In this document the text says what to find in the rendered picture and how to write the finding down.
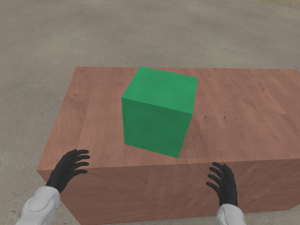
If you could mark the left robot hand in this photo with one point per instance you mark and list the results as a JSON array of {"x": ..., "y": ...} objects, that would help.
[{"x": 64, "y": 169}]

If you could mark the pedestal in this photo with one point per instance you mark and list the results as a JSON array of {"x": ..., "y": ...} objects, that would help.
[{"x": 246, "y": 118}]

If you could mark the left robot forearm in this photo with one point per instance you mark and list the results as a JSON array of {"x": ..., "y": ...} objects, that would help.
[{"x": 41, "y": 208}]

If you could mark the carton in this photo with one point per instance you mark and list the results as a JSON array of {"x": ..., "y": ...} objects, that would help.
[{"x": 157, "y": 107}]

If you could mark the right robot hand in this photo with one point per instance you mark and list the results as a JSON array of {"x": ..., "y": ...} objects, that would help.
[{"x": 227, "y": 192}]

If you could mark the right robot forearm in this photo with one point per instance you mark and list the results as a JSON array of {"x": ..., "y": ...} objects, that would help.
[{"x": 229, "y": 214}]

